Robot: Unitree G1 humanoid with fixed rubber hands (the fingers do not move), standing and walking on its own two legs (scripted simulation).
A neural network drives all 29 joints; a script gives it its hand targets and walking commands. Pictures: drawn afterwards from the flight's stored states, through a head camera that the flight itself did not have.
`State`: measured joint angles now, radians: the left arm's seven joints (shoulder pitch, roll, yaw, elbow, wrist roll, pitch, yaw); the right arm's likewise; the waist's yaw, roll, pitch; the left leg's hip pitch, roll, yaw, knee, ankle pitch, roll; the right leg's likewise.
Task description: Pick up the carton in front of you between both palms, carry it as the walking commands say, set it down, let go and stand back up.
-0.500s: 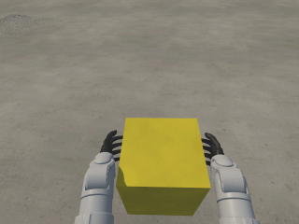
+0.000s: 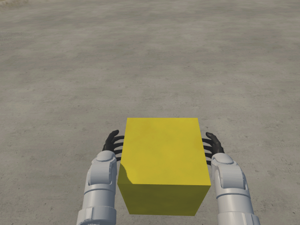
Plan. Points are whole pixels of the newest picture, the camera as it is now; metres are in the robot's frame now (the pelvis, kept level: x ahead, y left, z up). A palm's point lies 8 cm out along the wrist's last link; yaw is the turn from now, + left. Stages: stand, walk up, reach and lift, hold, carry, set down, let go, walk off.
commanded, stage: hold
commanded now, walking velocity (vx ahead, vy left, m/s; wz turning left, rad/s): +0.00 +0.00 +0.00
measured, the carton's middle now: (161, 168) +0.30 +0.00 -0.03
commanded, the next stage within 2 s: set down in 0.04 s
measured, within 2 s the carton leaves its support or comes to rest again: neither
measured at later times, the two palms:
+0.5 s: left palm (112, 156) +0.35 +0.16 -0.02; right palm (202, 156) +0.35 -0.14 -0.03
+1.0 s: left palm (118, 172) +0.39 +0.18 -0.20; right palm (189, 169) +0.41 -0.12 -0.21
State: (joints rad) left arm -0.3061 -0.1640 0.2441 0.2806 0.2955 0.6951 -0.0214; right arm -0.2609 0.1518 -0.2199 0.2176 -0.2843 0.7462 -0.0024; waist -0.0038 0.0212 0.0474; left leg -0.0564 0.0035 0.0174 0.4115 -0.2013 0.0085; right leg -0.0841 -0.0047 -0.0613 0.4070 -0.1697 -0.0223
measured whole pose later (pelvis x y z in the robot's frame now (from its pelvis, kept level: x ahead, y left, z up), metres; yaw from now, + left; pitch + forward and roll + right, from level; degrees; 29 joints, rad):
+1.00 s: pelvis -0.03 +0.01 -0.14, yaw +0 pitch +38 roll +1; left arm -0.74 -0.15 0.52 0.51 0.24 0.23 0.00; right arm -0.74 0.10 -0.43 0.56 -0.28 0.24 0.00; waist 0.05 0.00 -0.16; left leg -1.46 -0.03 0.00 1.25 -0.44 0.00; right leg -1.49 0.02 0.02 1.23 -0.40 0.00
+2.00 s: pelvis -0.07 +0.00 -0.37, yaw +2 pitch +43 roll +2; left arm -1.31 0.12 0.48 0.68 0.06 0.28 0.09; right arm -1.43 -0.21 -0.23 0.88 -0.08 0.27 -0.10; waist 0.08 -0.02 0.23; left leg -2.23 -0.04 0.01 2.08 -0.60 -0.03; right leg -2.28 0.03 0.01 2.07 -0.54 -0.01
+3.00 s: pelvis -0.07 +0.00 -0.41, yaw +3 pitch +34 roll +3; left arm -1.45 0.21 0.51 0.91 0.08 0.22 -0.04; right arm -1.55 -0.28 -0.30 1.02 -0.12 0.21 0.03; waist 0.07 0.00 0.43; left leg -2.21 -0.06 0.01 2.24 -0.63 -0.04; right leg -2.26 0.04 0.02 2.23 -0.57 -0.01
